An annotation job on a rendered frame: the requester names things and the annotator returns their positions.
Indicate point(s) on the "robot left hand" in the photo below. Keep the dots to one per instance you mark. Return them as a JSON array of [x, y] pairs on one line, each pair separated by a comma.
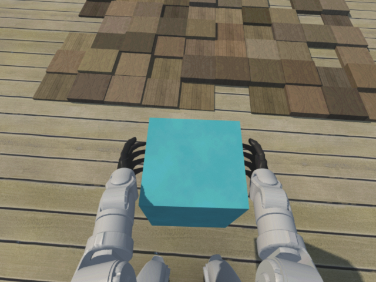
[[126, 156]]

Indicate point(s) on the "right robot thigh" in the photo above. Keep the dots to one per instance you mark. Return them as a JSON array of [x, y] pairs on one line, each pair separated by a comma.
[[219, 271]]

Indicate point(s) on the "robot right shin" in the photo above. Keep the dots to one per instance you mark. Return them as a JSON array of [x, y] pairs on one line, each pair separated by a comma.
[[215, 257]]

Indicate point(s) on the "carton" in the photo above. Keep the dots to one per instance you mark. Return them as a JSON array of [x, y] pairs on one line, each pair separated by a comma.
[[193, 173]]

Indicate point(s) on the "left robot forearm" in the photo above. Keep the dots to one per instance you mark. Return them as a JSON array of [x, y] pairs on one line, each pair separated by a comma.
[[112, 234]]

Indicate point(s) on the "right robot upper arm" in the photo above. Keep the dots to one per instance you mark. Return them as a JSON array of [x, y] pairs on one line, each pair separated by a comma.
[[274, 269]]

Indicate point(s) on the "left robot upper arm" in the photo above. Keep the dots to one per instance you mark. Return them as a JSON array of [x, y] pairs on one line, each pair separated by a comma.
[[111, 271]]

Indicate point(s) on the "right robot forearm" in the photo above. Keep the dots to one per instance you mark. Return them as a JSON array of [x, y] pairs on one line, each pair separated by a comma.
[[277, 233]]

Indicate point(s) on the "robot right hand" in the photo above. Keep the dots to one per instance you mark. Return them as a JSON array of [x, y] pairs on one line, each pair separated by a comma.
[[257, 157]]

